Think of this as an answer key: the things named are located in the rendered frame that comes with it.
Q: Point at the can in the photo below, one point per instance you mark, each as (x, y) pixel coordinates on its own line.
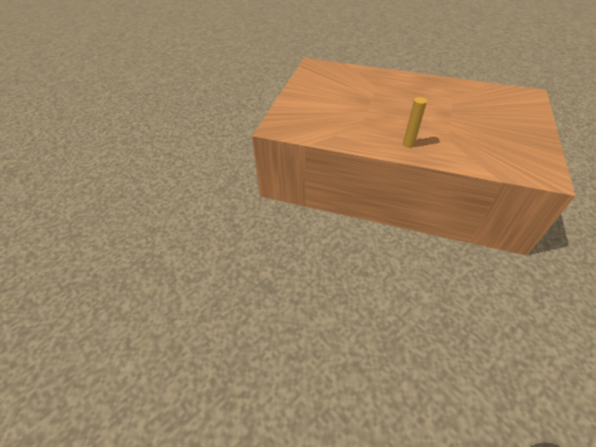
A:
(419, 105)

